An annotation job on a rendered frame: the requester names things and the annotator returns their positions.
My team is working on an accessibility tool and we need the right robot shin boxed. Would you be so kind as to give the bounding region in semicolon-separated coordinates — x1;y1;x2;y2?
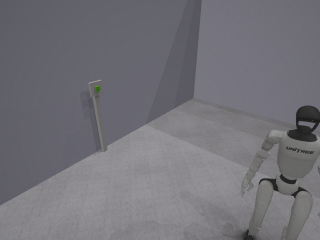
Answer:
248;214;260;237

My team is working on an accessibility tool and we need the right robot forearm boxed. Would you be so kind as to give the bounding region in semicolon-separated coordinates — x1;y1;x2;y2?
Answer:
245;148;264;180

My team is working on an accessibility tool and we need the robot right upper arm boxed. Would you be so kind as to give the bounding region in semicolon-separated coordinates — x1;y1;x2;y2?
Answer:
258;130;284;159

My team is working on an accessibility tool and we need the panel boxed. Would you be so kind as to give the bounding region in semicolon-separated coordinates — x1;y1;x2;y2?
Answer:
88;80;108;152

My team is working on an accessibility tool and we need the right robot foot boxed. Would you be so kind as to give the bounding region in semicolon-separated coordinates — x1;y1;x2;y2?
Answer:
244;229;254;240

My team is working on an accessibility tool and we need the robot right hand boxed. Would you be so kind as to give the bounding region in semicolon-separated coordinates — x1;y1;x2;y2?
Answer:
240;176;254;198

